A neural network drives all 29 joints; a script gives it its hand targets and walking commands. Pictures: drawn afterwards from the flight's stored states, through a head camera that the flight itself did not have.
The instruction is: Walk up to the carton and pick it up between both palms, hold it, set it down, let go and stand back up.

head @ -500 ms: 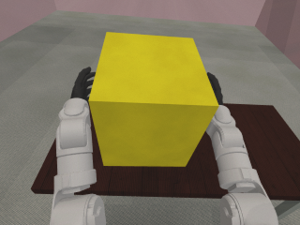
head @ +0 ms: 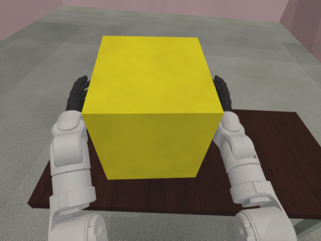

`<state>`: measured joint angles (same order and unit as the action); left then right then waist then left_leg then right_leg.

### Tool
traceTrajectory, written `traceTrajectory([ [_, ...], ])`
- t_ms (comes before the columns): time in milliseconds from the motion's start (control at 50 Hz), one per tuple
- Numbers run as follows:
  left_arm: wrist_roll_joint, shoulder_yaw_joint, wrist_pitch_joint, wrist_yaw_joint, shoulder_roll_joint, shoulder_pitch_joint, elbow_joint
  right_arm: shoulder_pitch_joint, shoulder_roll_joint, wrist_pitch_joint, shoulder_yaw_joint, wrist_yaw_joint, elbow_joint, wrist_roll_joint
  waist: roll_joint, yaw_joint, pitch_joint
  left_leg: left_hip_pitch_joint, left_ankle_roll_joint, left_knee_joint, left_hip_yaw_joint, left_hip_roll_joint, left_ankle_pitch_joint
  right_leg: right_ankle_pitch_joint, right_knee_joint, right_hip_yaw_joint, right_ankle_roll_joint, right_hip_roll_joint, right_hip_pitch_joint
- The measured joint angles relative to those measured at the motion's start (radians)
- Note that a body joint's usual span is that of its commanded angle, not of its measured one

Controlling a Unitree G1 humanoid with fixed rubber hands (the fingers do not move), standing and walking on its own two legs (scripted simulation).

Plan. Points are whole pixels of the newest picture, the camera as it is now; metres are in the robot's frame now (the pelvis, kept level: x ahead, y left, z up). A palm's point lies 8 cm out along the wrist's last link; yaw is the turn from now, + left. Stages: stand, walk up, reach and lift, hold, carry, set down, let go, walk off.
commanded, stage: hold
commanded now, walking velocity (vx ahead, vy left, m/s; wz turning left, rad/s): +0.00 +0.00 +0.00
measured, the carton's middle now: (151, 110) +0.41 +0.01 +0.13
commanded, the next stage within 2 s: none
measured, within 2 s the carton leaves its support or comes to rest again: neither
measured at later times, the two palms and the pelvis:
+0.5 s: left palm (80, 105) +0.37 +0.18 +0.19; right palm (223, 109) +0.36 -0.16 +0.18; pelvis +0.00 +0.02 +0.00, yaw -2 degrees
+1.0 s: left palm (70, 109) +0.35 +0.19 +0.19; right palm (219, 109) +0.35 -0.14 +0.19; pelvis +0.00 +0.02 +0.00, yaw +0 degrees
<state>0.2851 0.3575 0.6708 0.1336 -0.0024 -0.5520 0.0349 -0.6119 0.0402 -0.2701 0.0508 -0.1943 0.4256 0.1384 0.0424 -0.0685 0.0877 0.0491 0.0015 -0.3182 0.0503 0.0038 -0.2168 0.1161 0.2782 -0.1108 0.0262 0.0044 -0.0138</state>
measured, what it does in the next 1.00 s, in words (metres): stands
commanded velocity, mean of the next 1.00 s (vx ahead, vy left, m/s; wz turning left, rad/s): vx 0.00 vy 0.00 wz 0.00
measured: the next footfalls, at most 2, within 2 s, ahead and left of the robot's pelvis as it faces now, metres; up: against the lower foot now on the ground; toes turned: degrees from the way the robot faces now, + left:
none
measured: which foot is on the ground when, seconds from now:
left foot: down 0.00-1.00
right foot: down 0.00-1.00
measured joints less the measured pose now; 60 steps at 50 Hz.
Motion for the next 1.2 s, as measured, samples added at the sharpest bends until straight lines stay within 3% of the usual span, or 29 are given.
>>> traceTrajectory([
  [240, 0.026, -0.020, 0.021, -0.001, 0.016, -0.010, -0.005, 0.028, -0.003, 0.006, 0.028, 0.019, -0.006, -0.017, 0.013, -0.011, 0.009, 0.013, -0.022, -0.007, -0.010, 0.017, -0.002, -0.023, -0.034, 0.011, -0.021, -0.014, 0.030],
  [500, 0.028, -0.066, 0.041, -0.075, 0.042, -0.039, 0.013, -0.004, 0.025, 0.025, 0.085, 0.091, 0.055, -0.039, 0.010, 0.007, -0.027, -0.008, -0.025, -0.019, -0.035, 0.019, -0.020, 0.006, 0.013, 0.036, -0.024, -0.017, -0.016],
  [600, 0.024, -0.057, 0.047, -0.070, 0.036, -0.024, -0.014, -0.016, 0.039, 0.002, 0.045, 0.070, 0.032, -0.011, -0.012, 0.004, -0.032, 0.025, -0.017, 0.002, -0.022, 0.007, -0.024, 0.005, -0.024, 0.023, -0.019, -0.004, 0.029],
  [760, 0.035, -0.002, 0.071, 0.006, 0.031, 0.049, -0.058, 0.025, 0.012, -0.064, -0.022, 0.010, -0.028, 0.008, -0.002, -0.013, 0.008, 0.049, -0.012, 0.020, -0.005, 0.002, -0.017, 0.004, -0.040, 0.006, -0.015, 0.000, 0.057],
  [940, -0.005, -0.047, 0.039, -0.008, 0.015, 0.075, -0.142, 0.085, -0.007, -0.013, -0.001, 0.002, -0.137, 0.022, 0.011, -0.005, 0.010, 0.008, -0.013, -0.012, -0.006, 0.010, -0.018, -0.001, -0.021, 0.006, -0.017, -0.008, 0.023],
  [1060, 0.023, -0.052, 0.055, -0.018, 0.022, 0.024, -0.101, 0.050, 0.001, -0.015, 0.027, 0.027, -0.090, -0.003, -0.001, -0.011, -0.001, 0.028, -0.020, -0.006, -0.019, 0.014, -0.011, -0.019, -0.038, 0.019, -0.022, -0.011, 0.043],
  [1200, 0.065, -0.009, 0.064, -0.018, 0.044, -0.055, 0.057, -0.011, 0.001, -0.025, 0.078, 0.065, 0.064, -0.060, 0.004, 0.011, 0.012, 0.020, -0.026, -0.008, -0.050, 0.016, -0.006, -0.008, 0.017, 0.049, -0.019, -0.013, 0.000],
])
